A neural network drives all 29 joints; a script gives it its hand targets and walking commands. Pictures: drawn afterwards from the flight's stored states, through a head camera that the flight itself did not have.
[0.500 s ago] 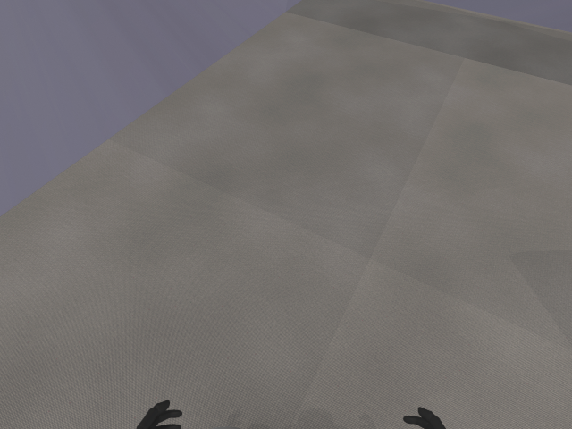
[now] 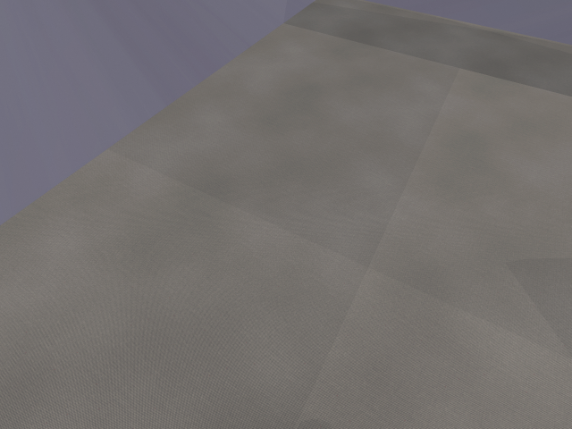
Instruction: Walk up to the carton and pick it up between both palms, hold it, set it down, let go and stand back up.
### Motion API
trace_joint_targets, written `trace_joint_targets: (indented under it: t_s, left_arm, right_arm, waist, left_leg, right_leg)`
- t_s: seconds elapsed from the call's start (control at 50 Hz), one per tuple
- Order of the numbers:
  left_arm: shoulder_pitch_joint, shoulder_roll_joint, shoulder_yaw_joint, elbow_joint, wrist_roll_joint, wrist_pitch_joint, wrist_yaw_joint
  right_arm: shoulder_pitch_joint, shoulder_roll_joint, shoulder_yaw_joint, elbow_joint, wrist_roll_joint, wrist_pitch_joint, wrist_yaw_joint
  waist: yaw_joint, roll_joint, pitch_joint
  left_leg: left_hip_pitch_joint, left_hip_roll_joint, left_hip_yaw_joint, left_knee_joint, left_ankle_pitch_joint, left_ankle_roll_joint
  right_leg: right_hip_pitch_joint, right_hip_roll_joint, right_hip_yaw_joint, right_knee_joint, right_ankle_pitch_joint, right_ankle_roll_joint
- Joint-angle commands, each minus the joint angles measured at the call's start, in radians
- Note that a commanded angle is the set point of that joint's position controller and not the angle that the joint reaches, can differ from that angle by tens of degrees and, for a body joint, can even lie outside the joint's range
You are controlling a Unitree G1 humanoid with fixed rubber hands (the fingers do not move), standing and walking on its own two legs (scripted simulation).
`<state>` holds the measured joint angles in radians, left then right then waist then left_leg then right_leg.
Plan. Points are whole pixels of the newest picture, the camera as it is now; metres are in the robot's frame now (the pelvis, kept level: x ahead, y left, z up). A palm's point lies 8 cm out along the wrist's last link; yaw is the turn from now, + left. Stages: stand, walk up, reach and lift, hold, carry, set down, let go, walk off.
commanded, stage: stand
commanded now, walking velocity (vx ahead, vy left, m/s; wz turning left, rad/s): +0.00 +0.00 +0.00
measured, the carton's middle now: out of the picture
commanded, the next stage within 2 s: walk up in 1.08 s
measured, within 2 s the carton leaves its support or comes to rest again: neither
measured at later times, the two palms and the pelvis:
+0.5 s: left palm out of the picture +0.00 +0.21 -0.14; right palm out of the picture +0.01 -0.21 -0.14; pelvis +0.00 +0.00 +0.01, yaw +0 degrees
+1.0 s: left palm out of the picture -0.03 +0.20 -0.14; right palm out of the picture -0.03 -0.19 -0.14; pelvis -0.01 +0.01 +0.01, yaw +0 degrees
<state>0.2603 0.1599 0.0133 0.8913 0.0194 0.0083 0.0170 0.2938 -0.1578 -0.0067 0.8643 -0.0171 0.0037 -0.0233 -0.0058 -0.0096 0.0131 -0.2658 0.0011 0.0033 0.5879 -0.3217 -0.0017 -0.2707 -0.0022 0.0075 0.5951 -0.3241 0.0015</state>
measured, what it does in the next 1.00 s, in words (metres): stands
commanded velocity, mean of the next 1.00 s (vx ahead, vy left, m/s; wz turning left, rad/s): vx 0.00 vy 0.00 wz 0.00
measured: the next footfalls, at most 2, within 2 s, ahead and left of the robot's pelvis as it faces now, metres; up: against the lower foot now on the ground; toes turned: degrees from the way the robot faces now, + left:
right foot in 1.68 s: +0.06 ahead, -0.28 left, +0.00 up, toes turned -30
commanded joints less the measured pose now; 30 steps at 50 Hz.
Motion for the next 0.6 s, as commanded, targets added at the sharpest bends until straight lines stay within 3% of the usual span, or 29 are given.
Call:
trace_joint_targets:
  t_s: [0.0, 0.58]
  left_arm:
    - [0.027, 0.103, 0.026, -0.018, -0.002, -0.022, 0.01]
    - [0.095, 0.034, 0.019, 0.218, -0.006, -0.017, 0.028]
  right_arm:
    - [0.032, -0.117, -0.033, -0.015, 0.003, -0.021, -0.012]
    - [0.068, -0.036, -0.028, 0.223, 0.003, -0.017, -0.022]
  waist:
    - [0.002, 0.018, -0.01]
    - [0.007, 0.013, 0.072]
  left_leg:
    - [0.01, 0.058, -0.07, -0.126, 0.203, 0.037]
    - [0.063, 0.068, -0.074, -0.211, 0.191, 0.04]
  right_leg:
    - [0.034, -0.055, 0.07, -0.122, 0.194, -0.045]
    - [0.068, -0.066, 0.059, -0.21, 0.197, -0.029]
